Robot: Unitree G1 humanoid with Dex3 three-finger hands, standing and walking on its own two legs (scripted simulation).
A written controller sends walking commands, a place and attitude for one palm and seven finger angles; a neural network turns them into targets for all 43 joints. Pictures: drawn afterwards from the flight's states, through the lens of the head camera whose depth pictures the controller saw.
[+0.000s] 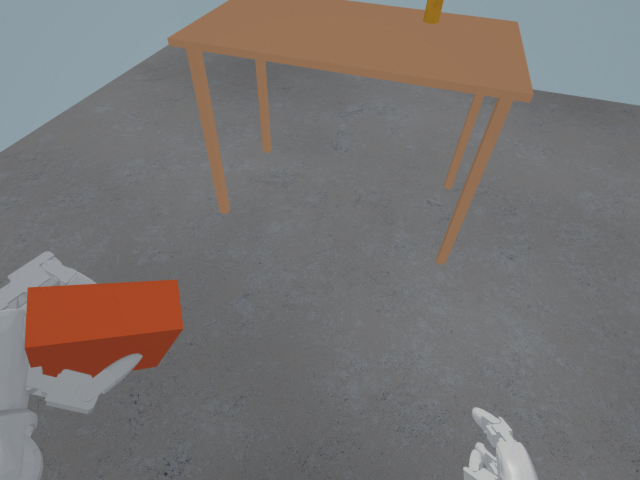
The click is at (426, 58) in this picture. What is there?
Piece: table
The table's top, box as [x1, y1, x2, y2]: [167, 0, 533, 102]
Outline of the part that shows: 167,38 169,45 528,102 530,101 533,94 517,22 515,21 441,12 439,21 436,24 429,24 422,20 424,10 347,0 228,0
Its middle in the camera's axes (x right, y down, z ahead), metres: +0.13 -0.73 +1.37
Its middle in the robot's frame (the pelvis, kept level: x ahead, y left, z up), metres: +1.52 -0.05 +0.00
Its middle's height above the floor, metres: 0.77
